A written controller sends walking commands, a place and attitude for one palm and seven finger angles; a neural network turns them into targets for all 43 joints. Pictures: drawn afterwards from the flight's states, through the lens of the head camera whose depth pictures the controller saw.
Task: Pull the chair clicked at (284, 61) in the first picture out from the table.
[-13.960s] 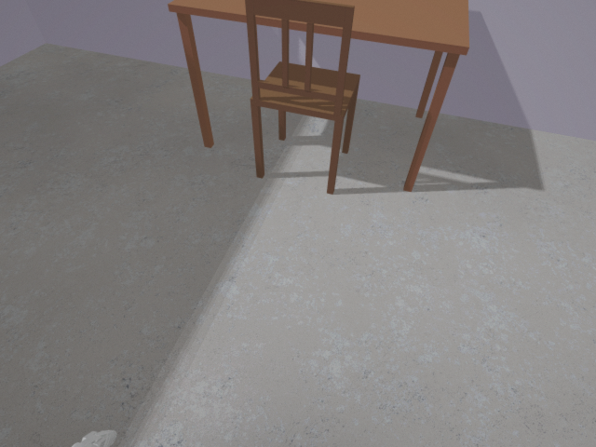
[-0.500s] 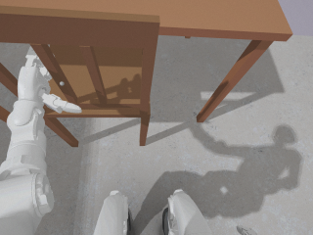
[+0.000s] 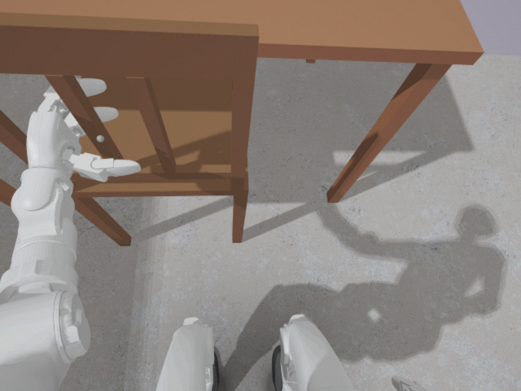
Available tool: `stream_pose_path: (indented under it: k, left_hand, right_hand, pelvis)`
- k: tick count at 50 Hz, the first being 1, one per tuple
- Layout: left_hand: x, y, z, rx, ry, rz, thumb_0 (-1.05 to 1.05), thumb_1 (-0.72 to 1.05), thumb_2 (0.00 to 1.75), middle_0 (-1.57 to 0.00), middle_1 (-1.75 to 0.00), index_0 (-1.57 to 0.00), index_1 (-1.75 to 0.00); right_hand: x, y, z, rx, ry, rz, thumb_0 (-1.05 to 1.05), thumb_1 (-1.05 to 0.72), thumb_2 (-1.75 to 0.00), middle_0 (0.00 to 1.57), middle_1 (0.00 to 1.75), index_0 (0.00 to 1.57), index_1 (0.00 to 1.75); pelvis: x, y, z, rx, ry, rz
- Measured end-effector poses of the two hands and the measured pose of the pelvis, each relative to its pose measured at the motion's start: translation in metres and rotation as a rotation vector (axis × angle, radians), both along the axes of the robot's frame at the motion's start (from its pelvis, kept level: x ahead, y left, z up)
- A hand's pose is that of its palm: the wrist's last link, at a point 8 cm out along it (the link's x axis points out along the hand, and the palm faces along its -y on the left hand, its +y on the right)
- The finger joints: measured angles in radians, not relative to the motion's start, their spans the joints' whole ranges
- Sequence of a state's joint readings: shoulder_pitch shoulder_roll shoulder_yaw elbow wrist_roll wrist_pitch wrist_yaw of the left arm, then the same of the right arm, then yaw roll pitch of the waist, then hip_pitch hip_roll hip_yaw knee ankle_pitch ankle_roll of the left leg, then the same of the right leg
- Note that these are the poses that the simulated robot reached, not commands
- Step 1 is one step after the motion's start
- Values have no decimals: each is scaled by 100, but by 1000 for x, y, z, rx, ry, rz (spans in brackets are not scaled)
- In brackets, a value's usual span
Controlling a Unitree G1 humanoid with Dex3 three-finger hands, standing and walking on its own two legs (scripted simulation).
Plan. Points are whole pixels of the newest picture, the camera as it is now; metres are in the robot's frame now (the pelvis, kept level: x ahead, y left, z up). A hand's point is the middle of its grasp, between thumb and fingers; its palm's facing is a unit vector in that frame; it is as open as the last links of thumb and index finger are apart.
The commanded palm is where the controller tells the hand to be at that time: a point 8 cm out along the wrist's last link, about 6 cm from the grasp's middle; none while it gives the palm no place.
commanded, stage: hook a spindle and tug to test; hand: left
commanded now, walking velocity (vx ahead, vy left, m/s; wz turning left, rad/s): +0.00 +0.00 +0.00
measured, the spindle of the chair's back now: (95, 130) +0.51 +0.24 +0.00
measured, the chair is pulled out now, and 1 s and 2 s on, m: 0.00 0.02 0.14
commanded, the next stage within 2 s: step backward, pulling the chair out in 0.98 s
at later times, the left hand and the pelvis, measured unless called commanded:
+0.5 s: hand (100, 135) +0.48 +0.21 +0.03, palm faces +0.02 -1.00 -0.01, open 5.3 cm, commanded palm +0.44 +0.25 +0.03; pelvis +0.01 +0.01 +0.00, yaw +0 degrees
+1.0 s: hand (99, 148) +0.46 +0.21 +0.04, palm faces +0.00 -1.00 -0.01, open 5.4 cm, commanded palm +0.41 +0.26 +0.03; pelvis +0.04 +0.01 +0.02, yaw -1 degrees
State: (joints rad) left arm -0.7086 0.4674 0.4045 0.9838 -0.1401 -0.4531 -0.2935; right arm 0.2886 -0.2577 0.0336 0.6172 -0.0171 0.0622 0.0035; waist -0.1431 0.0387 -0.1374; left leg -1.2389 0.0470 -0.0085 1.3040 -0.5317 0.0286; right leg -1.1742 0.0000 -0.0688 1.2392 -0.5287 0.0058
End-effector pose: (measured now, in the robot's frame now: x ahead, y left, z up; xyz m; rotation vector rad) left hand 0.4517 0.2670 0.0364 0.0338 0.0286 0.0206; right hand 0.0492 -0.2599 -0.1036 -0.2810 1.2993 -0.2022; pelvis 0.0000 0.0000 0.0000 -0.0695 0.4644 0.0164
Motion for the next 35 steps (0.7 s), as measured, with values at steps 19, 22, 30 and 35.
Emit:
stream_pose_path:
  k: [19,22,30,35]
  left_hand:
    - [7,2,-1,-12,-8,-16,1,67,80,-45,-140,-46,-143]
    - [7,1,-1,-25,-6,-9,1,72,82,-44,-141,-45,-144]
    - [5,0,0,-25,6,0,2,74,79,-40,-143,-42,-145]
    - [2,-1,0,-23,8,-4,2,75,78,-39,-142,-41,-145]
  right_hand:
    - [9,-1,4,-17,10,6,0,-91,-90,20,30,20,30]
    - [13,1,5,-10,2,2,0,-91,-90,20,30,20,30]
    - [23,8,11,14,-29,-11,0,-91,-90,20,30,20,30]
    - [29,11,15,23,-39,-15,0,-91,-90,20,30,20,30]
  pelvis:
    - [7,4,1,-3,11,2]
    - [8,5,3,-3,11,-1]
    - [14,7,9,-1,8,-11]
    - [20,8,12,1,8,-16]
